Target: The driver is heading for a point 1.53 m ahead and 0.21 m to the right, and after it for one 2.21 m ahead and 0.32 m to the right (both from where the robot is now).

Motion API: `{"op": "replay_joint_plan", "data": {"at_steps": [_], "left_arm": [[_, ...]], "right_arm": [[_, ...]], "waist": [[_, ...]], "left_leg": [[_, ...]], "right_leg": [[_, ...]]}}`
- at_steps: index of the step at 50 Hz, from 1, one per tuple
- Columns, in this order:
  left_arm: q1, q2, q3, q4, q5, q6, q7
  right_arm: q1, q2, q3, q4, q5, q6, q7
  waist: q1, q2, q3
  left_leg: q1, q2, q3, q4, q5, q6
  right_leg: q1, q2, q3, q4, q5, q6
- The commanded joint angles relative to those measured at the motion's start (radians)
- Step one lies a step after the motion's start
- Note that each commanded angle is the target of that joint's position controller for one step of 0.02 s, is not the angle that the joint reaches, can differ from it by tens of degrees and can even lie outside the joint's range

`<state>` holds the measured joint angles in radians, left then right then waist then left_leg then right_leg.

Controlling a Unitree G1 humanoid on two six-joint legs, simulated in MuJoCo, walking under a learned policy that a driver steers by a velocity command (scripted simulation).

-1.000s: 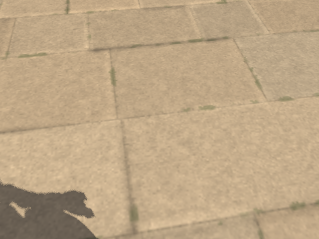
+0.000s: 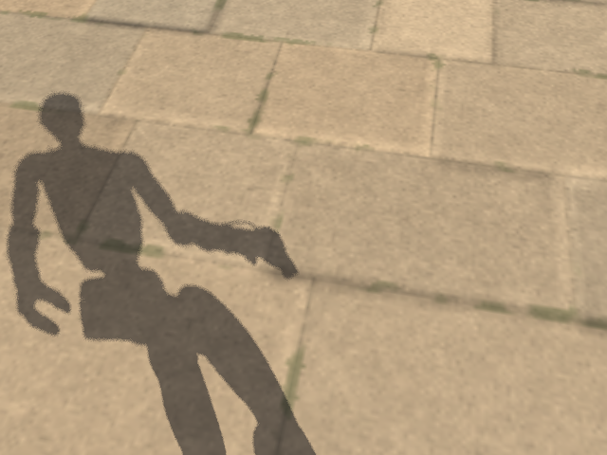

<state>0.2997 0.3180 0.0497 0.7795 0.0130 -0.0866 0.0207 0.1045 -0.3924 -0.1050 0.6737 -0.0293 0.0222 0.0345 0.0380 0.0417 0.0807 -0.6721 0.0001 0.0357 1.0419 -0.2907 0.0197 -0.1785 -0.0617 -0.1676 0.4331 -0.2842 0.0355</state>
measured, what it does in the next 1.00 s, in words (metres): walks ahead, turning right: left foot, then right foot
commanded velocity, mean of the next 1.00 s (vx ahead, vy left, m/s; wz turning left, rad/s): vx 0.08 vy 0.00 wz -0.27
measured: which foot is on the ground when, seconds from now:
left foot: up 0.00-0.12, down 0.14-0.54, up 0.56-1.00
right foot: down 0.00-0.12, up 0.14-0.52, down 0.54-1.00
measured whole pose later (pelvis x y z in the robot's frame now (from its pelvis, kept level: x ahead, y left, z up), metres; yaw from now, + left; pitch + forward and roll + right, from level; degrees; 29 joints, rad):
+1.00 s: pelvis +0.15 -0.03 +0.00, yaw -20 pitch +1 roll +0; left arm 0.20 0.26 0.03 0.68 0.03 0.05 0.01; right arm 0.22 -0.28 -0.03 0.76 0.00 0.06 -0.01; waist -0.01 0.01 0.02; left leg -0.31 -0.02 -0.02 0.63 -0.35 0.00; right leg -0.24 0.13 0.14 0.48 -0.23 -0.07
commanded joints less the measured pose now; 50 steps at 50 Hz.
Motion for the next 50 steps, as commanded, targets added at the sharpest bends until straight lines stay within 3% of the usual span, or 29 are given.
{"op": "replay_joint_plan", "data": {"at_steps": [1, 3, 5, 6, 7, 8, 9, 10, 11, 12, 13, 14, 16, 19, 22, 25, 26, 27, 28, 29, 30, 31, 33, 35, 40, 44, 47, 48, 50], "left_arm": [[-0.184, 0.075, 0.013, -0.091, -0.015, -0.024, -0.006], [-0.145, 0.109, 0.029, -0.081, -0.025, -0.022, -0.008], [-0.087, 0.132, 0.036, -0.077, -0.038, -0.015, -0.013], [-0.067, 0.132, 0.033, -0.076, -0.037, -0.005, -0.015], [0.028, 0.071, 0.018, -0.065, -0.013, 0.018, -0.019], [0.223, 0.027, 0.003, -0.06, -0.008, 0.052, -0.007], [0.252, 0.065, 0.004, -0.037, -0.02, 0.08, 0.013], [0.191, 0.058, -0.007, -0.031, -0.015, 0.097, 0.019], [0.113, 0.073, -0.006, -0.038, -0.002, 0.104, 0.015], [0.088, 0.082, -0.001, -0.031, 0.005, 0.111, 0.01], [0.117, 0.089, 0.005, -0.014, 0.006, 0.123, 0.004], [0.126, 0.089, 0.011, -0.005, 0.004, 0.132, 0.0], [0.111, 0.05, 0.011, -0.013, -0.006, 0.135, -0.008], [0.057, -0.001, 0.007, -0.041, -0.007, 0.144, -0.02], [0.009, 0.004, 0.015, -0.077, -0.005, 0.16, -0.037], [0.038, -0.001, 0.02, -0.089, -0.004, 0.159, -0.053], [0.072, 0.011, 0.027, -0.079, 0.001, 0.154, -0.056], [0.093, 0.064, 0.041, -0.081, 0.015, 0.146, -0.052], [0.062, 0.217, 0.074, -0.127, 0.013, 0.143, -0.039], [0.101, 0.233, 0.088, -0.117, 0.024, 0.148, -0.016], [0.047, 0.194, 0.078, -0.117, 0.018, 0.15, -0.003], [-0.028, 0.162, 0.07, -0.131, 0.008, 0.153, -0.003], [-0.095, 0.123, 0.063, -0.165, -0.003, 0.148, -0.012], [-0.045, 0.123, 0.067, -0.16, -0.015, 0.14, -0.022], [0.018, 0.144, 0.08, -0.157, -0.007, 0.137, -0.015], [0.007, 0.091, 0.05, -0.155, 0.012, 0.131, -0.011], [-0.045, 0.038, 0.012, -0.143, 0.027, 0.123, -0.008], [-0.051, 0.064, 0.015, -0.135, 0.03, 0.122, -0.005], [-0.074, 0.12, 0.028, -0.125, 0.014, 0.125, 0.007]], "right_arm": [[0.113, 0.074, 0.041, -0.063, 0.0, 0.001, 0.04], [0.139, 0.045, 0.034, -0.052, 0.0, 0.01, 0.045], [0.226, 0.01, 0.022, -0.027, -0.026, 0.0, 0.037], [0.308, -0.014, 0.012, 0.005, -0.039, -0.014, 0.026], [0.276, -0.075, 0.003, 0.007, -0.039, -0.032, 0.005], [0.243, -0.131, 0.012, -0.064, -0.015, -0.039, -0.008], [0.226, -0.082, 0.019, -0.084, 0.03, -0.036, -0.028], [0.134, -0.017, 0.044, -0.089, 0.03, -0.029, -0.049], [0.072, 0.036, 0.066, -0.076, 0.023, -0.027, -0.057], [0.052, 0.045, 0.076, -0.049, 0.01, -0.029, -0.063], [0.038, 0.024, 0.071, -0.035, 0.008, -0.027, -0.068], [0.051, 0.013, 0.067, -0.022, 0.004, -0.026, -0.069], [0.072, 0.012, 0.061, -0.006, 0.0, -0.03, -0.069], [0.028, 0.039, 0.06, -0.009, -0.003, -0.029, -0.071], [0.022, 0.042, 0.051, -0.006, -0.007, -0.014, -0.069], [0.016, 0.009, 0.031, -0.003, 0.002, -0.001, -0.074], [0.025, 0.009, 0.026, 0.001, 0.005, 0.005, -0.076], [0.063, 0.033, 0.024, 0.011, 0.006, 0.017, -0.072], [0.045, 0.08, 0.037, -0.05, 0.015, 0.028, -0.075], [-0.052, 0.065, 0.039, -0.074, -0.005, 0.033, -0.077], [-0.031, 0.067, 0.039, -0.069, 0.01, 0.031, -0.071], [-0.003, 0.051, 0.036, -0.054, 0.015, 0.023, -0.066], [0.044, 0.024, 0.026, -0.021, -0.012, 0.012, -0.058], [0.044, 0.03, 0.028, -0.026, -0.008, 0.012, -0.049], [0.014, 0.024, 0.037, -0.043, 0.007, 0.018, -0.055], [0.043, 0.031, 0.046, -0.017, 0.016, 0.02, -0.058], [0.07, 0.055, 0.061, 0.011, 0.028, 0.027, -0.049], [0.075, 0.042, 0.058, 0.015, 0.032, 0.028, -0.046], [0.103, 0.021, 0.051, 0.019, 0.03, 0.02, -0.043]], "waist": [[-0.123, -0.188, -0.105], [-0.132, -0.156, -0.122], [-0.158, -0.115, -0.164], [-0.199, -0.068, -0.201], [-0.153, 0.14, -0.206], [-0.052, 0.189, -0.372], [-0.118, 0.101, -0.557], [-0.093, 0.064, -0.463], [-0.075, 0.046, -0.326], [-0.051, 0.045, -0.241], [-0.026, 0.067, -0.19], [-0.024, 0.056, -0.185], [-0.023, 0.006, -0.213], [-0.016, 0.04, -0.203], [-0.028, 0.099, -0.182], [0.0, 0.075, -0.177], [0.014, 0.027, -0.156], [0.021, -0.149, -0.086], [0.008, -0.39, 0.0], [0.044, -0.273, 0.025], [-0.007, -0.216, 0.02], [-0.048, -0.174, 0.025], [-0.058, -0.167, -0.06], [-0.042, -0.115, -0.121], [0.004, -0.161, -0.139], [0.017, -0.167, -0.168], [0.002, -0.166, -0.157], [-0.002, -0.172, -0.136], [-0.038, -0.144, -0.103]], "left_leg": [[0.278, 0.006, 0.027, -0.312, 0.3, 0.011], [0.394, -0.037, 0.077, -0.35, 0.326, 0.036], [0.55, -0.08, 0.043, -0.42, 0.301, 0.086], [0.675, -0.075, 0.007, -0.488, 0.361, 0.116], [0.78, 0.104, -0.149, -0.522, 0.891, 0.163], [0.851, 0.421, -0.468, -0.405, 1.63, 0.262], [0.86, 0.49, -0.486, -0.488, 1.489, 0.377], [0.712, 0.43, -0.429, -0.561, 1.052, 0.36], [0.569, 0.365, -0.365, -0.629, 0.775, 0.309], [0.475, 0.319, -0.307, -0.661, 0.706, 0.264], [0.395, 0.295, -0.218, -0.676, 0.727, 0.242], [0.376, 0.282, -0.175, -0.678, 0.751, 0.233], [0.418, 0.289, -0.146, -0.682, 0.73, 0.244], [0.409, 0.277, -0.083, -0.71, 0.47, 0.222], [0.385, 0.287, -0.045, -0.73, 0.234, 0.201], [0.342, 0.304, 0.001, -0.677, 0.105, 0.144], [0.284, 0.28, 0.042, -0.605, 0.012, 0.09], [0.176, 0.204, 0.115, -0.412, -0.131, 0.007], [-0.073, -0.009, 0.141, -0.205, -0.351, -0.08], [-0.03, -0.01, -0.037, -0.014, -0.326, -0.072], [-0.009, 0.006, -0.082, 0.027, -0.221, -0.067], [0.001, 0.014, -0.09, 0.018, -0.11, -0.063], [0.021, -0.004, -0.076, 0.062, -0.031, -0.062], [0.018, -0.009, -0.088, 0.068, -0.028, -0.071], [-0.02, -0.016, -0.105, -0.092, -0.042, -0.082], [0.152, 0.005, -0.069, -0.187, -0.085, -0.06], [0.365, 0.003, -0.052, -0.353, -0.099, -0.032], [0.403, -0.015, -0.044, -0.396, -0.088, -0.021], [0.46, -0.043, -0.034, -0.553, 0.003, 0.005]], "right_leg": [[-0.111, -0.166, -0.016, -0.104, 0.635, -0.087], [-0.105, -0.179, -0.046, -0.005, 0.711, -0.068], [-0.122, -0.182, -0.02, 0.202, 0.74, -0.067], [-0.166, -0.148, -0.018, 0.386, 0.589, -0.051], [-0.298, -0.021, -0.041, 0.707, -0.236, -0.026], [-0.314, 0.01, 0.08, 0.987, -0.504, -0.008], [-0.28, 0.044, 0.219, 1.018, -0.349, 0.003], [-0.279, 0.024, 0.244, 0.98, -0.291, 0.002], [-0.276, 0.01, 0.247, 0.889, -0.257, -0.002], [-0.237, 0.003, 0.244, 0.808, -0.239, -0.005], [-0.182, 0.011, 0.211, 0.757, -0.226, -0.007], [-0.159, 0.029, 0.182, 0.742, -0.225, -0.013], [-0.173, 0.037, 0.167, 0.709, -0.225, -0.02], [-0.17, 0.016, 0.148, 0.568, -0.17, -0.033], [-0.136, 0.023, 0.11, 0.448, -0.15, -0.045], [-0.026, 0.043, 0.072, 0.264, -0.102, -0.081], [0.034, 0.053, 0.102, 0.157, -0.072, -0.106], [0.042, -0.043, 0.318, -0.058, -0.075, -0.143], [-0.014, -0.318, 0.811, -0.214, 0.021, -0.252], [-0.12, -0.312, 0.785, -0.241, 0.112, -0.32], [-0.142, -0.239, 0.668, -0.203, 0.073, -0.306], [-0.145, -0.163, 0.578, -0.185, 0.048, -0.262], [-0.057, -0.086, 0.51, -0.127, 0.24, -0.238], [0.028, -0.08, 0.521, -0.09, 0.359, -0.236], [0.156, -0.075, 0.596, -0.068, 0.337, -0.242], [0.104, -0.091, 0.55, -0.056, 0.468, -0.243], [-0.004, -0.088, 0.497, -0.081, 0.417, -0.224], [-0.022, -0.091, 0.489, -0.073, 0.396, -0.222], [-0.037, -0.088, 0.466, -0.014, 0.398, -0.201]]}}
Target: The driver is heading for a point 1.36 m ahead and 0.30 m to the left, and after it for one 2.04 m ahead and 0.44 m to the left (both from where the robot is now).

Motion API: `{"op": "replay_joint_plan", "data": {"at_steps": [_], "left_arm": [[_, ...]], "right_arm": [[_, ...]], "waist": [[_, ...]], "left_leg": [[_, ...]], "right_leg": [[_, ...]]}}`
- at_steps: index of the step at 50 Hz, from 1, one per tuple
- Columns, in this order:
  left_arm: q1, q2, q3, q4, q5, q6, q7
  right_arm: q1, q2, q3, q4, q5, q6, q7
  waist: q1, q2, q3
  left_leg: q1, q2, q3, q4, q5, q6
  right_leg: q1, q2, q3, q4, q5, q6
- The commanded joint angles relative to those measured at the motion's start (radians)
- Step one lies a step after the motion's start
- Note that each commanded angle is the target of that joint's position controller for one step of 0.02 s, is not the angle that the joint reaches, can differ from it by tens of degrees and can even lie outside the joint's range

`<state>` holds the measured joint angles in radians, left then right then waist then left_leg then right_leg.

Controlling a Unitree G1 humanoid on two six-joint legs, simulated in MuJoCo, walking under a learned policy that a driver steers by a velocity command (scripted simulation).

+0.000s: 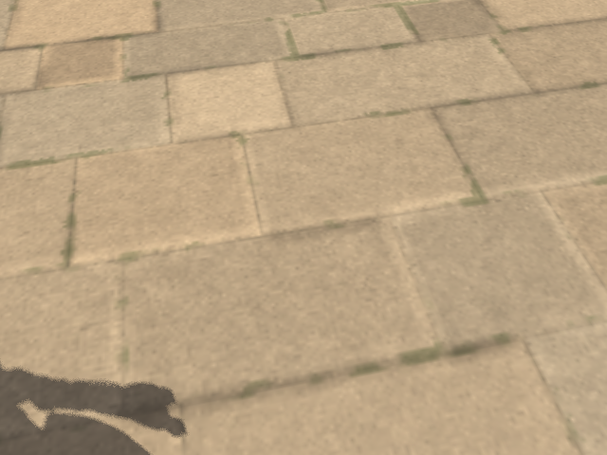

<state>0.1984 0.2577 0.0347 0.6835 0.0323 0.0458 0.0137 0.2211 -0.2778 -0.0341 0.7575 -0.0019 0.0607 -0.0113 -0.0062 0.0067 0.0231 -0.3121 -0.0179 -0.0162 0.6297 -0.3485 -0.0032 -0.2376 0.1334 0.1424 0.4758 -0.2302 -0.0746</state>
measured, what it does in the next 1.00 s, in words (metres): steps on the spot: left foot, then right foot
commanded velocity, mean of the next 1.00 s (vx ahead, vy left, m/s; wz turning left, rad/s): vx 0.00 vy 0.00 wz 0.23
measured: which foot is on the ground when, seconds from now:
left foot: up 0.00-0.02, down 0.04-0.38, up 0.40-0.74, down 0.76-1.00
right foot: down 0.00-0.04, up 0.06-0.36, down 0.38-0.76, up 0.78-1.00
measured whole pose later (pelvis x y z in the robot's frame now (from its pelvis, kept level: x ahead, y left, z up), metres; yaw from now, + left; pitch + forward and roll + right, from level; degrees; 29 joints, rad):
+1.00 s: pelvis -0.01 -0.02 +0.00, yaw +13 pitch +0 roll +0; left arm 0.27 0.31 0.08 0.75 0.01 0.09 -0.05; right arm 0.13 -0.25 -0.03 0.71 -0.03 0.03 -0.04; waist 0.03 -0.03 0.09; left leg -0.14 0.04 0.13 0.44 -0.29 0.01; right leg -0.42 -0.01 -0.04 0.92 -0.43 0.03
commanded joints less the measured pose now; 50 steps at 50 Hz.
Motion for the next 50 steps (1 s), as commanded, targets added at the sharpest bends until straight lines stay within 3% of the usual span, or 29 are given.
{"op": "replay_joint_plan", "data": {"at_steps": [1, 2, 3, 4, 5, 7, 10, 14, 16, 18, 19, 20, 21, 22, 23, 24, 27, 29, 32, 34, 36, 37, 38, 39, 40, 41, 42, 45, 50], "left_arm": [[0.041, 0.193, 0.047, -0.023, -0.011, -0.01, 0.02], [0.041, 0.182, 0.046, -0.036, -0.011, -0.013, 0.025], [0.031, 0.155, 0.042, -0.067, -0.014, -0.013, 0.024], [-0.011, 0.149, 0.037, -0.076, -0.009, -0.012, 0.03], [-0.039, 0.151, 0.038, -0.082, -0.006, -0.013, 0.026], [-0.043, 0.128, 0.036, -0.073, -0.013, -0.012, 0.014], [-0.065, 0.102, 0.026, -0.078, -0.015, -0.012, 0.004], [-0.098, 0.096, 0.016, -0.097, -0.024, -0.024, 0.008], [-0.059, 0.111, 0.019, -0.087, -0.027, -0.033, 0.018], [0.022, 0.119, 0.023, -0.064, -0.025, -0.044, 0.034], [0.052, 0.17, 0.036, -0.055, -0.019, -0.051, 0.045], [0.026, 0.277, 0.054, -0.076, -0.007, -0.047, 0.05], [-0.048, 0.289, 0.056, -0.092, 0.005, -0.039, 0.042], [-0.055, 0.208, 0.036, -0.095, 0.006, -0.037, 0.036], [-0.084, 0.153, 0.019, -0.097, 0.0, -0.038, 0.031], [-0.104, 0.138, 0.014, -0.102, -0.002, -0.038, 0.03], [-0.007, 0.145, 0.018, -0.071, 0.001, -0.048, 0.028], [0.067, 0.16, 0.025, -0.034, -0.006, -0.057, 0.021], [0.013, 0.119, 0.003, -0.014, -0.012, -0.067, 0.002], [0.05, 0.183, 0.026, 0.015, -0.012, -0.052, -0.013], [0.066, 0.224, 0.047, 0.03, -0.032, -0.04, -0.025], [0.073, 0.215, 0.049, 0.025, -0.041, -0.042, -0.025], [0.07, 0.151, 0.035, -0.001, -0.049, -0.047, -0.025], [0.064, 0.091, 0.021, -0.031, -0.05, -0.042, -0.02], [0.051, 0.158, 0.042, -0.007, -0.028, -0.025, -0.012], [0.073, 0.166, 0.057, 0.013, -0.026, -0.011, -0.013], [0.1, 0.163, 0.063, 0.03, -0.026, 0.002, -0.019], [0.088, 0.137, 0.062, 0.025, -0.023, 0.023, -0.048], [0.007, 0.096, 0.047, -0.042, -0.027, 0.034, -0.075]], "right_arm": [[-0.019, -0.111, -0.022, -0.07, -0.005, -0.03, 0.003], [-0.007, -0.158, -0.03, -0.078, -0.016, -0.042, 0.003], [-0.016, -0.258, -0.06, -0.081, -0.008, -0.047, 0.009], [0.05, -0.247, -0.068, -0.066, -0.007, -0.046, 0.02], [0.09, -0.223, -0.068, -0.056, -0.009, -0.047, 0.023], [0.025, -0.199, -0.073, -0.064, -0.003, -0.034, 0.015], [0.012, -0.182, -0.084, -0.077, -0.001, -0.016, 0.015], [0.046, -0.211, -0.109, -0.081, -0.007, -0.007, 0.024], [0.011, -0.218, -0.115, -0.095, -0.009, -0.007, 0.029], [-0.053, -0.21, -0.114, -0.113, 0.0, -0.008, 0.029], [-0.047, -0.177, -0.104, -0.122, 0.005, -0.013, 0.025], [0.016, -0.093, -0.085, -0.139, 0.011, -0.019, 0.022], [0.027, -0.164, -0.1, -0.123, -0.022, -0.018, 0.013], [0.002, -0.216, -0.114, -0.115, -0.033, -0.013, 0.017], [0.017, -0.203, -0.115, -0.099, -0.032, -0.006, 0.028], [0.043, -0.185, -0.111, -0.088, -0.028, 0.003, 0.041], [0.019, -0.144, -0.085, -0.094, -0.011, 0.011, 0.061], [-0.031, -0.114, -0.068, -0.107, -0.008, 0.012, 0.05], [-0.038, -0.053, -0.029, -0.085, -0.006, 0.02, 0.028], [-0.062, -0.075, -0.029, -0.083, -0.005, 0.019, 0.004], [-0.001, -0.097, -0.032, -0.063, -0.008, 0.003, -0.014], [0.026, -0.137, -0.039, -0.057, -0.016, -0.013, -0.022], [0.064, -0.193, -0.047, -0.06, -0.035, -0.026, -0.033], [0.009, -0.276, -0.069, -0.056, -0.014, -0.019, -0.034], [0.006, -0.196, -0.056, -0.073, -0.014, -0.022, -0.029], [-0.041, -0.132, -0.034, -0.087, -0.015, -0.026, -0.027], [-0.102, -0.096, -0.021, -0.101, -0.019, -0.023, -0.03], [-0.113, -0.097, -0.019, -0.102, -0.029, -0.029, -0.042], [-0.076, -0.138, -0.038, -0.089, -0.03, -0.042, -0.028]], "waist": [[0.007, -0.076, -0.037], [0.017, 0.016, -0.046], [0.047, 0.169, -0.022], [-0.007, 0.231, -0.021], [-0.026, 0.185, -0.023], [0.011, 0.113, -0.008], [-0.002, 0.126, -0.054], [-0.035, 0.145, -0.091], [-0.018, 0.164, -0.1], [0.04, 0.159, -0.092], [0.042, 0.094, -0.097], [0.003, -0.162, -0.121], [-0.004, -0.19, -0.064], [-0.012, -0.115, -0.033], [-0.032, -0.087, -0.011], [-0.046, -0.106, -0.011], [0.0, -0.139, -0.033], [0.035, -0.145, -0.047], [0.009, -0.187, -0.065], [0.028, -0.251, -0.032], [-0.01, -0.209, -0.046], [-0.014, -0.16, -0.085], [-0.021, -0.008, -0.141], [-0.005, 0.254, -0.087], [-0.041, 0.186, -0.081], [-0.007, 0.12, -0.05], [0.024, 0.103, -0.021], [0.019, 0.165, 0.003], [-0.014, 0.17, -0.014]], "left_leg": [[0.121, -0.008, -0.038, -0.216, 0.139, 0.046], [0.139, 0.09, -0.193, -0.267, 0.243, 0.078], [0.149, 0.239, -0.42, -0.273, 0.509, 0.175], [0.16, 0.34, -0.568, -0.314, 0.634, 0.28], [0.184, 0.33, -0.581, -0.329, 0.6, 0.309], [0.157, 0.215, -0.456, -0.307, 0.485, 0.248], [0.188, 0.117, -0.404, -0.285, 0.44, 0.199], [0.2, 0.112, -0.503, -0.264, 0.376, 0.195], [0.154, 0.097, -0.545, -0.255, 0.369, 0.168], [0.04, 0.042, -0.542, -0.227, 0.257, 0.099], [-0.068, -0.017, -0.491, -0.171, 0.089, 0.042], [-0.22, -0.152, -0.286, 0.059, -0.173, -0.017], [-0.278, -0.151, -0.14, 0.258, -0.222, -0.032], [-0.245, -0.073, -0.125, 0.381, -0.169, -0.03], [-0.223, -0.062, -0.113, 0.454, -0.116, -0.026], [-0.222, -0.053, -0.096, 0.515, -0.074, -0.028], [-0.231, -0.057, -0.055, 0.508, -0.073, -0.049], [-0.226, -0.085, -0.094, 0.416, -0.107, -0.045], [-0.032, -0.051, -0.062, 0.085, -0.115, -0.026], [0.032, -0.081, 0.033, -0.065, -0.086, -0.023], [0.145, -0.07, 0.024, -0.28, 0.128, -0.002], [0.276, 0.004, -0.041, -0.329, 0.216, 0.02], [0.432, 0.202, -0.183, -0.325, 0.332, 0.066], [0.364, 0.374, -0.292, -0.299, 0.619, 0.19], [0.318, 0.419, -0.277, -0.288, 0.717, 0.266], [0.27, 0.378, -0.2, -0.294, 0.717, 0.262], [0.228, 0.324, -0.121, -0.297, 0.675, 0.227], [0.238, 0.259, -0.005, -0.301, 0.62, 0.188], [0.239, 0.309, 0.061, -0.26, 0.566, 0.174]], "right_leg": [[0.013, -0.271, 0.146, -0.025, 0.302, -0.062], [-0.012, -0.216, 0.097, 0.074, 0.211, -0.026], [-0.123, -0.05, -0.052, 0.19, -0.021, 0.029], [-0.2, -0.004, -0.108, 0.313, -0.278, 0.055], [-0.253, -0.017, -0.067, 0.458, -0.348, 0.064], [-0.277, -0.059, -0.04, 0.521, -0.259, 0.086], [-0.26, -0.05, -0.075, 0.416, -0.207, 0.121], [-0.2, -0.031, -0.065, 0.247, -0.197, 0.113], [-0.108, -0.015, -0.062, 0.144, -0.181, 0.098], [0.07, -0.019, -0.064, -0.085, -0.069, 0.084], [0.189, -0.126, 0.018, -0.202, -0.063, 0.059], [0.284, -0.418, 0.313, -0.295, -0.191, -0.03], [0.138, -0.532, 0.409, -0.302, -0.121, -0.122], [0.081, -0.501, 0.312, -0.261, 0.025, -0.14], [0.046, -0.431, 0.187, -0.23, 0.136, -0.122], [0.054, -0.375, 0.089, -0.208, 0.214, -0.099], [0.128, -0.334, 0.001, -0.147, 0.468, -0.11], [0.195, -0.356, 0.029, -0.114, 0.561, -0.135], [0.148, -0.32, 0.014, -0.113, 0.515, -0.115], [0.131, -0.285, 0.063, -0.075, 0.596, -0.111], [0.101, -0.282, 0.107, -0.01, 0.667, -0.074], [0.018, -0.269, 0.118, 0.012, 0.545, -0.033], [-0.126, -0.216, 0.068, 0.128, 0.255, 0.012], [-0.264, -0.058, -0.121, 0.253, -0.226, 0.044], [-0.271, -0.094, -0.128, 0.503, -0.399, 0.057], [-0.277, -0.106, -0.112, 0.604, -0.371, 0.061], [-0.268, -0.122, -0.112, 0.644, -0.319, 0.073], [-0.289, -0.131, -0.157, 0.602, -0.223, 0.112], [-0.191, -0.158, -0.204, 0.359, -0.197, 0.097]]}}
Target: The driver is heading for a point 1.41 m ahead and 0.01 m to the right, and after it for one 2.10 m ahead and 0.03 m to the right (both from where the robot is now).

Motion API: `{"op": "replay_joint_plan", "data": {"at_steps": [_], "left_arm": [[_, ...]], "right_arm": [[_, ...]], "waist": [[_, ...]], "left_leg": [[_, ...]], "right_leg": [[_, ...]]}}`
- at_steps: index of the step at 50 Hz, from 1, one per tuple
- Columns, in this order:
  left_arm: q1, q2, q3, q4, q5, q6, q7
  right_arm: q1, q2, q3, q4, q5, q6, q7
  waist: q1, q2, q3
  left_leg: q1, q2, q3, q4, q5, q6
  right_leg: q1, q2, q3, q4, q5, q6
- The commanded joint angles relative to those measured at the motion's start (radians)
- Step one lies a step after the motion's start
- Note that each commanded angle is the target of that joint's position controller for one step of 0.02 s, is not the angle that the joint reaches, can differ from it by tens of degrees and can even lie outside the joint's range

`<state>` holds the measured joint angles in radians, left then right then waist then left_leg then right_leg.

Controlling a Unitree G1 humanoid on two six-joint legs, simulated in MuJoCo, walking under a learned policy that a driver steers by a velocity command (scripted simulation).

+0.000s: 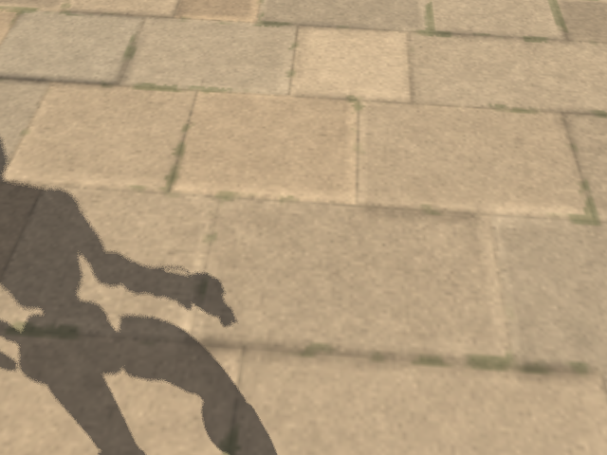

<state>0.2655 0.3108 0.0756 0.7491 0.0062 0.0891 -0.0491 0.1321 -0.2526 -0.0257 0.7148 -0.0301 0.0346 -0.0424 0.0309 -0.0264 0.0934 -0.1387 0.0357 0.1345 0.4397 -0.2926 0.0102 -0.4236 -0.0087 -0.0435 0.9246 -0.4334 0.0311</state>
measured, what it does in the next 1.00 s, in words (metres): walks ahead: right foot, then left foot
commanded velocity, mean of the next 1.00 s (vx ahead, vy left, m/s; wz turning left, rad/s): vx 0.28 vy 0.00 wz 0.14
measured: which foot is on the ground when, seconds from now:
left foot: down 0.00-0.12, up 0.14-0.88, down 0.90-1.00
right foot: up 0.00-0.10, down 0.12-0.92, up 0.94-1.00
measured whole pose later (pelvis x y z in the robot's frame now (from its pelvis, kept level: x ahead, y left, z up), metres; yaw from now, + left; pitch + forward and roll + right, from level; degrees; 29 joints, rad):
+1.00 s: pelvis +0.19 +0.08 -0.01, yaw +13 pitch +1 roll -1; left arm 0.34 0.33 0.05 0.83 0.04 -0.04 -0.02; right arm 0.14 -0.33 -0.04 0.67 -0.04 -0.01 0.04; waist 0.07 -0.04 0.02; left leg -0.30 -0.03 0.09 0.63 -0.36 0.08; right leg -0.33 -0.13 -0.05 1.18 -0.36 -0.02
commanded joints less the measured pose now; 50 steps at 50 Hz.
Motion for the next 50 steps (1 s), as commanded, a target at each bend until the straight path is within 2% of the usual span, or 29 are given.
{"op": "replay_joint_plan", "data": {"at_steps": [1, 4, 5, 6, 7, 8, 9, 10, 11, 13, 15, 17, 19, 21, 26, 27, 29, 31, 33, 36, 41, 43, 44, 45, 46, 47, 48, 49, 50], "left_arm": [[-0.064, 0.048, 0.008, -0.117, -0.003, -0.009, -0.014], [-0.055, 0.059, 0.016, -0.135, -0.003, -0.012, -0.012], [-0.018, 0.057, 0.019, -0.127, 0.004, -0.018, -0.006], [0.057, 0.1, 0.034, -0.103, 0.02, -0.034, 0.01], [0.09, 0.301, 0.078, -0.12, 0.015, -0.049, 0.025], [0.177, 0.301, 0.089, -0.114, -0.007, -0.053, 0.02], [0.14, 0.264, 0.078, -0.113, -0.007, -0.051, 0.024], [0.06, 0.217, 0.064, -0.123, -0.006, -0.042, 0.032], [-0.026, 0.17, 0.046, -0.14, -0.008, -0.037, 0.041], [-0.082, 0.101, 0.016, -0.152, -0.007, -0.042, 0.049], [-0.068, 0.073, -0.003, -0.132, 0.0, -0.058, 0.05], [-0.073, 0.03, -0.029, -0.111, 0.015, -0.071, 0.058], [-0.069, 0.058, -0.031, -0.089, 0.03, -0.075, 0.068], [-0.053, 0.112, -0.017, -0.073, 0.03, -0.068, 0.074], [-0.06, 0.095, -0.016, -0.065, 0.023, -0.065, 0.082], [-0.026, 0.108, -0.008, -0.059, 0.028, -0.069, 0.079], [-0.006, 0.14, 0.006, -0.054, 0.032, -0.083, 0.07], [0.009, 0.144, 0.014, -0.045, 0.034, -0.103, 0.064], [0.023, 0.141, 0.019, -0.032, 0.037, -0.124, 0.06], [0.035, 0.148, 0.026, -0.013, 0.035, -0.146, 0.054], [0.068, 0.179, 0.029, 0.021, 0.036, -0.147, 0.048], [0.039, 0.198, 0.028, 0.023, 0.035, -0.144, 0.046], [0.009, 0.214, 0.029, 0.018, 0.025, -0.143, 0.046], [0.004, 0.196, 0.017, 0.017, 0.017, -0.146, 0.044], [-0.044, 0.098, -0.018, -0.03, 0.035, -0.15, 0.032], [-0.127, 0.057, -0.031, -0.107, 0.043, -0.166, 0.027], [-0.191, 0.126, -0.022, -0.11, 0.038, -0.166, 0.026], [-0.121, 0.129, -0.023, -0.081, 0.021, -0.172, 0.02], [-0.047, 0.126, -0.025, -0.031, 0.02, -0.17, 0.012]], "right_arm": [[0.017, -0.176, -0.052, -0.044, -0.002, -0.018, 0.009], [0.02, -0.2, -0.064, -0.044, 0.012, -0.023, 0.027], [0.016, -0.201, -0.067, -0.043, 0.023, -0.022, 0.032], [0.052, -0.191, -0.068, -0.032, 0.026, -0.023, 0.04], [0.041, -0.101, -0.043, -0.11, 0.017, -0.018, 0.046], [-0.056, -0.118, -0.036, -0.138, -0.008, 0.0, 0.031], [-0.053, -0.127, -0.037, -0.132, 0.001, 0.003, 0.028], [-0.045, -0.137, -0.039, -0.117, 0.01, -0.003, 0.027], [-0.02, -0.152, -0.044, -0.097, 0.011, -0.008, 0.025], [0.075, -0.168, -0.048, -0.037, 0.0, 0.003, 0.03], [0.111, -0.137, -0.039, -0.01, 0.013, 0.018, 0.039], [0.115, -0.101, -0.025, 0.012, 0.022, 0.031, 0.048], [0.094, -0.112, -0.028, 0.019, 0.021, 0.037, 0.053], [0.08, -0.153, -0.044, 0.013, 0.017, 0.036, 0.058], [0.072, -0.131, -0.047, -0.005, 0.016, 0.029, 0.073], [0.065, -0.133, -0.046, -0.014, 0.012, 0.029, 0.08], [0.005, -0.155, -0.055, -0.049, 0.008, 0.032, 0.104], [-0.04, -0.154, -0.06, -0.074, 0.014, 0.03, 0.122], [-0.058, -0.134, -0.057, -0.087, 0.02, 0.023, 0.128], [-0.098, -0.12, -0.053, -0.113, 0.022, 0.015, 0.136], [-0.185, -0.124, -0.041, -0.164, 0.007, 0.01, 0.157], [-0.122, -0.137, -0.041, -0.151, 0.004, 0.006, 0.152], [0.005, -0.152, -0.049, -0.11, 0.005, 0.0, 0.139], [0.241, -0.187, -0.07, -0.024, -0.008, -0.012, 0.119], [0.432, -0.31, -0.103, 0.032, -0.014, -0.023, 0.087], [0.377, -0.379, -0.101, -0.011, -0.004, -0.035, 0.07], [0.313, -0.326, -0.089, -0.021, -0.008, -0.037, 0.059], [0.296, -0.29, -0.078, -0.017, -0.014, -0.043, 0.05], [0.246, -0.238, -0.063, -0.016, -0.015, -0.056, 0.05]], "waist": [[-0.052, 0.209, -0.092], [-0.037, 0.193, -0.109], [-0.004, 0.148, -0.119], [0.037, 0.01, -0.15], [0.023, -0.326, -0.141], [0.097, -0.191, -0.217], [0.067, -0.118, -0.178], [0.031, -0.073, -0.105], [-0.005, -0.069, -0.091], [-0.033, -0.074, -0.149], [-0.035, -0.042, -0.173], [-0.03, -0.044, -0.148], [-0.005, -0.084, -0.093], [0.006, -0.093, -0.057], [0.001, -0.044, -0.037], [0.021, -0.053, -0.074], [0.043, -0.084, -0.051], [0.046, -0.049, -0.016], [0.042, -0.018, -0.014], [0.044, -0.03, -0.025], [0.059, -0.065, -0.001], [0.006, -0.071, -0.015], [-0.07, -0.047, -0.069], [-0.185, 0.052, -0.174], [-0.267, 0.326, -0.218], [-0.226, 0.389, -0.207], [-0.215, 0.175, -0.113], [-0.159, 0.116, -0.102], [-0.098, 0.064, -0.081]], "left_leg": [[0.058, 0.264, -0.079, -0.052, 0.519, 0.153], [0.035, 0.289, -0.044, 0.045, 0.485, 0.111], [-0.018, 0.278, -0.001, 0.137, 0.423, 0.072], [-0.128, 0.223, 0.049, 0.333, 0.264, 0.01], [-0.466, 0.027, 0.099, 0.618, -0.316, -0.085], [-0.516, -0.026, -0.13, 0.746, -0.424, -0.078], [-0.538, -0.002, -0.178, 0.782, -0.348, -0.067], [-0.535, 0.021, -0.19, 0.753, -0.236, -0.056], [-0.507, 0.037, -0.181, 0.705, -0.15, -0.049], [-0.39, 0.014, -0.141, 0.703, -0.08, -0.051], [-0.324, 0.009, -0.129, 0.655, -0.064, -0.05], [-0.261, 0.013, -0.146, 0.518, -0.042, -0.045], [-0.229, -0.017, -0.167, 0.426, -0.042, -0.034], [-0.275, -0.034, -0.159, 0.433, -0.077, -0.025], [-0.337, -0.006, -0.126, 0.44, -0.15, -0.025], [-0.346, 0.0, -0.111, 0.431, -0.151, -0.016], [-0.426, 0.012, -0.106, 0.429, -0.159, 0.003], [-0.507, 0.026, -0.119, 0.415, -0.147, 0.024], [-0.538, 0.038, -0.122, 0.394, -0.125, 0.044], [-0.519, 0.045, -0.101, 0.351, -0.097, 0.063], [-0.454, 0.034, -0.025, 0.288, -0.07, 0.092], [-0.304, -0.015, 0.028, 0.245, -0.093, 0.122], [-0.118, -0.076, 0.068, 0.207, -0.088, 0.141], [0.215, -0.126, 0.024, 0.159, -0.095, 0.18], [0.457, 0.092, -0.359, -0.041, -0.408, 0.231], [0.48, 0.272, -0.85, -0.262, -0.597, 0.276], [0.432, 0.311, -0.768, -0.256, -0.413, 0.253], [0.37, 0.288, -0.615, -0.205, -0.235, 0.222], [0.275, 0.224, -0.487, -0.208, -0.146, 0.176]], "right_leg": [[0.026, -0.01, -0.036, -0.127, 0.003, -0.019], [0.111, 0.011, -0.074, -0.256, 0.034, -0.051], [0.195, 0.025, -0.071, -0.361, 0.117, -0.067], [0.333, 0.003, 0.054, -0.498, 0.247, -0.097], [0.463, -0.314, 0.552, -0.576, 0.667, -0.23], [0.465, -0.36, 0.641, -0.582, 0.759, -0.356], [0.444, -0.324, 0.565, -0.585, 0.635, -0.362], [0.378, -0.263, 0.489, -0.6, 0.517, -0.329], [0.351, -0.214, 0.406, -0.608, 0.495, -0.285], [0.322, -0.168, 0.291, -0.594, 0.661, -0.255], [0.318, -0.167, 0.234, -0.607, 0.711, -0.242], [0.294, -0.167, 0.19, -0.651, 0.588, -0.219], [0.263, -0.175, 0.167, -0.675, 0.437, -0.208], [0.279, -0.21, 0.18, -0.668, 0.389, -0.228], [0.339, -0.275, 0.167, -0.63, 0.472, -0.272], [0.371, -0.289, 0.186, -0.679, 0.227, -0.277], [0.411, -0.333, 0.278, -0.784, -0.187, -0.276], [0.466, -0.363, 0.298, -0.829, -0.271, -0.262], [0.513, -0.37, 0.247, -0.838, -0.221, -0.24], [0.526, -0.356, 0.133, -0.836, -0.151, -0.204], [0.481, -0.35, -0.04, -0.799, -0.055, -0.16], [0.407, -0.327, -0.14, -0.695, 0.19, -0.136], [0.329, -0.293, -0.215, -0.521, 0.465, -0.119], [0.148, -0.236, -0.281, -0.208, 0.699, -0.102], [-0.202, -0.123, -0.283, 0.186, 0.231, -0.054], [-0.502, -0.001, -0.051, 0.399, -0.106, -0.034], [-0.603, -0.06, 0.033, 0.462, 0.016, -0.049], [-0.547, -0.099, 0.04, 0.437, 0.117, -0.072], [-0.46, -0.127, 0.052, 0.37, 0.177, -0.08]]}}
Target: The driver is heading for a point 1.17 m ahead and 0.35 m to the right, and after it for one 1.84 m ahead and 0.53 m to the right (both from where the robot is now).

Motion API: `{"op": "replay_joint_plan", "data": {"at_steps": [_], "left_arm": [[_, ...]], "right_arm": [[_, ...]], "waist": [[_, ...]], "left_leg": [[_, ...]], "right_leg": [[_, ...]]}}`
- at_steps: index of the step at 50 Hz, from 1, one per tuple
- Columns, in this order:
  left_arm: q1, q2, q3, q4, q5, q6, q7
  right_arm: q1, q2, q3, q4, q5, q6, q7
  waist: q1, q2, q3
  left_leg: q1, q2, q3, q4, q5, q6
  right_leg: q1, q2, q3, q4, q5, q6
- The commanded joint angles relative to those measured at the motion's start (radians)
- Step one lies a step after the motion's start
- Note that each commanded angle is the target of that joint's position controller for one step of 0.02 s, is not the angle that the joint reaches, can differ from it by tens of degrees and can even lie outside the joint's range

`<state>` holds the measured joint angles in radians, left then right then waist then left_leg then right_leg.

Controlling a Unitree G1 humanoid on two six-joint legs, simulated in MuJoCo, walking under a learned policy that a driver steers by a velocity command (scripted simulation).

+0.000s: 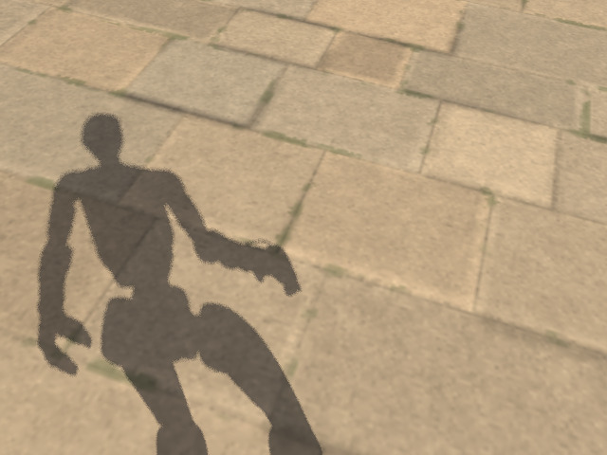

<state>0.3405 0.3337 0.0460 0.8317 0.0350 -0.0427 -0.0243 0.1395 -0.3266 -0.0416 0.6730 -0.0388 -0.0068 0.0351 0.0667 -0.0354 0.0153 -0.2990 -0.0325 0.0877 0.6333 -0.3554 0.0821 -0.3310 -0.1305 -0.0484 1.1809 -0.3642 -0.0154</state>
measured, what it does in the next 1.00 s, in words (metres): walks ahead, turning right: right foot, then left foot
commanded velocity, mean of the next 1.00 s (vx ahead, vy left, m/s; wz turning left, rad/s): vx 0.97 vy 0.00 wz -0.73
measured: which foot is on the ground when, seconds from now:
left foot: down 0.00-0.32, up 0.34-0.74, down 0.76-1.00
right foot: up 0.00-0.34, down 0.36-0.76, up 0.78-1.00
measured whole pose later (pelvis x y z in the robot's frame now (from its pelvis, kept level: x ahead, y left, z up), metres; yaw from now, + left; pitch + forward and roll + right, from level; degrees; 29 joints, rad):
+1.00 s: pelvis +0.84 -0.09 +0.01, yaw -46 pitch +2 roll +3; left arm 0.08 0.37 0.06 0.65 0.03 0.00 -0.07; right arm 0.45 -0.34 -0.06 0.84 -0.03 -0.10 0.00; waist -0.05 -0.06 0.00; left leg -0.07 0.02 0.17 0.36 -0.31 -0.03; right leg -0.77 -0.05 -0.01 1.26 -0.17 -0.10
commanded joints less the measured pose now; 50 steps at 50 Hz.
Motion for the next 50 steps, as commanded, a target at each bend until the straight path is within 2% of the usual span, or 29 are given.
{"op": "replay_joint_plan", "data": {"at_steps": [1, 2, 6, 10, 12, 14, 16, 17, 18, 19, 20, 21, 22, 23, 25, 28, 31, 34, 35, 36, 37, 38, 39, 40, 41, 42, 44, 46, 50], "left_arm": [[-0.064, 0.093, 0.005, -0.071, -0.004, -0.023, -0.024], [-0.031, 0.077, 0.003, -0.05, -0.01, -0.005, -0.033], [-0.115, 0.037, 0.002, -0.05, -0.046, 0.021, -0.048], [-0.251, -0.006, -0.024, -0.089, -0.036, 0.004, -0.054], [-0.261, -0.015, -0.037, -0.101, -0.032, 0.006, -0.055], [-0.178, 0.024, -0.031, -0.085, -0.031, 0.021, -0.048], [0.134, 0.113, 0.006, -0.002, -0.026, 0.035, -0.034], [0.374, 0.164, 0.036, 0.065, -0.026, 0.035, -0.023], [0.429, 0.181, 0.056, 0.101, -0.046, 0.031, -0.006], [0.309, 0.174, 0.05, 0.108, -0.04, 0.036, 0.002], [0.185, 0.198, 0.052, 0.05, -0.023, 0.033, 0.012], [0.142, 0.141, 0.051, 0.013, -0.02, 0.031, 0.018], [0.09, 0.094, 0.042, 0.009, -0.014, 0.024, 0.021], [0.053, 0.089, 0.038, 0.011, -0.016, 0.012, 0.021], [0.023, 0.095, 0.03, 0.001, -0.021, -0.027, 0.026], [0.023, 0.125, 0.048, -0.013, -0.027, -0.055, 0.022], [0.078, 0.139, 0.064, -0.004, -0.045, -0.054, 0.007], [0.096, 0.159, 0.079, -0.008, -0.037, -0.045, 0.01], [0.087, 0.173, 0.084, -0.013, -0.033, -0.045, 0.014], [0.063, 0.205, 0.09, -0.02, -0.024, -0.046, 0.011], [-0.005, 0.22, 0.093, -0.036, -0.023, -0.053, 0.007], [-0.047, 0.112, 0.065, -0.071, -0.023, -0.067, 0.009], [0.023, -0.035, 0.022, -0.146, -0.072, -0.069, 0.007], [0.032, 0.031, 0.013, -0.133, -0.052, -0.048, 0.016], [-0.053, 0.081, 0.023, -0.121, -0.025, -0.032, 0.012], [-0.102, 0.083, 0.026, -0.128, -0.013, -0.022, -0.001], [-0.164, 0.04, 0.017, -0.167, 0.006, 0.002, -0.034], [-0.205, -0.003, -0.001, -0.21, 0.003, 0.027, -0.049], [-0.313, 0.001, -0.019, -0.289, -0.003, 0.04, -0.063]], "right_arm": [[0.174, -0.131, -0.034, 0.023, 0.003, -0.03, -0.027], [0.167, -0.12, -0.026, 0.023, 0.008, -0.05, -0.026], [0.197, -0.087, -0.017, 0.068, 0.011, -0.099, -0.007], [0.248, -0.027, 0.011, 0.119, 0.018, -0.115, -0.022], [0.236, -0.048, 0.012, 0.132, 0.021, -0.12, -0.041], [0.232, -0.11, -0.003, 0.143, 0.013, -0.114, -0.076], [0.143, -0.172, -0.025, 0.118, -0.007, -0.081, -0.1], [0.045, -0.195, -0.037, 0.09, -0.01, -0.066, -0.101], [-0.023, -0.134, -0.028, 0.087, -0.002, -0.061, -0.077], [-0.057, 0.059, 0.03, 0.02, -0.026, -0.088, -0.055], [0.068, 0.066, 0.048, -0.081, 0.016, -0.108, -0.038], [0.064, -0.013, 0.053, -0.073, -0.013, -0.135, -0.029], [0.041, -0.065, 0.043, -0.057, -0.02, -0.14, -0.024], [0.021, -0.059, 0.046, -0.054, -0.042, -0.126, -0.028], [0.009, -0.049, 0.059, -0.071, -0.053, -0.072, -0.027], [-0.145, -0.024, 0.075, -0.138, -0.022, -0.058, -0.014], [-0.233, 0.015, 0.087, -0.171, 0.014, -0.06, -0.012], [-0.225, -0.025, 0.071, -0.176, 0.013, -0.07, -0.023], [-0.168, -0.059, 0.055, -0.158, 0.011, -0.075, -0.031], [-0.043, -0.11, 0.031, -0.126, 0.016, -0.082, -0.042], [0.165, -0.154, 0.006, -0.077, 0.015, -0.089, -0.056], [0.408, -0.229, -0.029, -0.034, -0.012, -0.094, -0.077], [0.349, -0.297, -0.041, -0.045, -0.046, -0.09, -0.073], [0.225, -0.251, -0.054, -0.055, -0.035, -0.077, -0.064], [0.151, -0.134, -0.03, -0.073, -0.024, -0.071, -0.059], [0.144, -0.081, -0.018, -0.051, -0.02, -0.069, -0.054], [0.209, -0.054, -0.009, 0.022, -0.016, -0.078, -0.053], [0.247, -0.018, -0.002, 0.073, 0.006, -0.098, -0.037], [0.202, -0.038, -0.006, 0.096, 0.009, -0.127, -0.028]], "waist": [[-0.086, 0.069, 0.024], [-0.074, 0.109, 0.028], [-0.063, 0.085, 0.121], [-0.077, 0.088, 0.142], [-0.05, 0.095, 0.109], [0.013, 0.149, 0.02], [0.183, 0.171, -0.125], [0.308, 0.147, -0.179], [0.317, -0.024, -0.125], [0.152, -0.204, -0.01], [0.02, -0.244, -0.164], [0.013, -0.04, -0.115], [-0.037, 0.117, 0.001], [-0.082, 0.176, 0.067], [-0.132, 0.18, 0.14], [-0.077, 0.111, 0.15], [0.012, 0.028, 0.08], [0.028, -0.021, 0.018], [0.0, -0.024, -0.032], [-0.071, -0.017, -0.123], [-0.201, -0.008, -0.223], [-0.288, 0.096, -0.353], [-0.167, 0.442, -0.451], [-0.126, 0.384, -0.364], [-0.14, 0.213, -0.232], [-0.134, 0.105, -0.132], [-0.112, 0.114, -0.053], [-0.087, 0.131, -0.013], [-0.04, 0.122, 0.054]], "left_leg": [[0.36, 0.234, -0.332, -0.425, -0.001, 0.053], [0.29, 0.225, -0.265, -0.443, 0.105, 0.015], [0.203, 0.161, -0.026, -0.518, 0.501, -0.083], [0.277, 0.146, 0.108, -0.553, 0.864, -0.092], [0.303, 0.156, 0.153, -0.525, 1.202, -0.111], [0.409, 0.203, 0.159, -0.383, 1.564, -0.127], [0.405, 0.236, 0.142, 0.008, 1.727, -0.133], [0.268, 0.22, 0.12, 0.379, 1.597, -0.12], [0.033, 0.04, 0.125, 0.846, 0.644, -0.094], [-0.379, -0.084, 0.005, 1.147, -0.136, -0.086], [-0.61, -0.073, -0.209, 1.194, -0.153, -0.107], [-0.621, -0.007, -0.256, 1.049, -0.064, -0.072], [-0.57, 0.038, -0.24, 0.938, 0.006, -0.071], [-0.515, 0.067, -0.225, 0.859, 0.006, -0.083], [-0.402, 0.128, -0.194, 0.663, 0.016, -0.129], [-0.225, 0.151, -0.117, 0.303, 0.231, -0.166], [-0.121, 0.096, -0.079, 0.045, 0.451, -0.146], [-0.07, 0.047, -0.096, -0.107, 0.417, -0.124], [0.004, 0.019, -0.102, -0.134, 0.355, -0.115], [0.138, 0.0, -0.107, -0.133, 0.256, -0.102], [0.369, 0.041, -0.122, -0.113, 0.201, -0.086], [0.61, 0.24, -0.308, -0.105, -0.137, -0.059], [0.76, 0.519, -0.897, -0.339, -0.403, 0.023], [0.662, 0.51, -0.999, -0.397, -0.584, 0.07], [0.533, 0.448, -0.797, -0.373, -0.515, 0.056], [0.403, 0.401, -0.618, -0.37, -0.293, 0.038], [0.285, 0.341, -0.399, -0.391, -0.059, 0.006], [0.254, 0.334, -0.281, -0.415, 0.099, -0.012], [0.156, 0.292, -0.021, -0.498, 0.341, -0.036]], "right_leg": [[-0.492, -0.011, 0.073, 0.09, 0.162, -0.029], [-0.432, 0.007, 0.106, 0.086, 0.192, -0.022], [-0.434, 0.082, 0.089, -0.02, 0.327, -0.031], [-0.432, 0.117, -0.055, -0.246, 0.432, -0.072], [-0.292, 0.164, -0.143, -0.389, 0.441, -0.105], [-0.157, 0.218, -0.174, -0.432, 0.404, -0.134], [0.127, 0.267, -0.147, -0.436, 0.296, -0.179], [0.339, 0.223, -0.044, -0.512, 0.26, -0.247], [0.471, 0.175, 0.044, -0.633, 0.269, -0.298], [0.506, 0.123, 0.261, -0.477, 0.419, -0.337], [0.642, -0.053, 0.753, -0.723, 0.125, -0.517], [0.541, -0.109, 0.905, -0.95, -0.192, -0.486], [0.357, -0.09, 0.847, -1.008, -0.248, -0.434], [0.21, -0.037, 0.758, -1.018, -0.174, -0.39], [-0.037, 0.043, 0.62, -1.05, -0.09, -0.362], [-0.194, 0.141, 0.451, -1.076, 0.148, -0.321], [-0.066, 0.166, 0.414, -1.019, 0.389, -0.249], [0.134, 0.138, 0.442, -0.894, 0.585, -0.199], [0.188, 0.136, 0.45, -0.799, 0.717, -0.176], [0.215, 0.141, 0.44, -0.631, 0.816, -0.153], [0.121, 0.173, 0.417, -0.394, 0.774, -0.132], [-0.045, 0.22, 0.344, -0.064, 0.441, -0.131], [-0.343, 0.311, 0.231, 0.196, -0.138, -0.098], [-0.483, 0.203, 0.185, 0.29, -0.041, -0.112], [-0.503, 0.146, 0.152, 0.268, 0.046, -0.109], [-0.479, 0.113, 0.136, 0.216, 0.087, -0.1], [-0.464, 0.061, 0.137, 0.178, 0.089, -0.088], [-0.508, 0.032, 0.129, 0.175, 0.111, -0.085], [-0.487, 0.027, 0.082, 0.028, 0.3, -0.08]]}}
Keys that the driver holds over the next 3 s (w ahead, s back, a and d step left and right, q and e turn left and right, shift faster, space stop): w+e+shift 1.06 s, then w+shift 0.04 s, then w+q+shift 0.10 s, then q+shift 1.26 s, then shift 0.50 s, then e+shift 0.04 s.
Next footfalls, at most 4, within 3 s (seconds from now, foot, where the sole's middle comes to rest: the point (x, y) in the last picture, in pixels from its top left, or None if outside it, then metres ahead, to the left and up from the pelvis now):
0.36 right None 0.45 -0.02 -0.76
0.76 left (309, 289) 0.91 0.04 -0.76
1.20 right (474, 262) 1.04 -0.41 -0.76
1.62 left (503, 189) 1.34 -0.53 -0.76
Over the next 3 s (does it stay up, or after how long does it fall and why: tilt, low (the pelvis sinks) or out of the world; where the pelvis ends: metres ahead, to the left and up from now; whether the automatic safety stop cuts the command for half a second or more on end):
stays up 1.21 -0.56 0.02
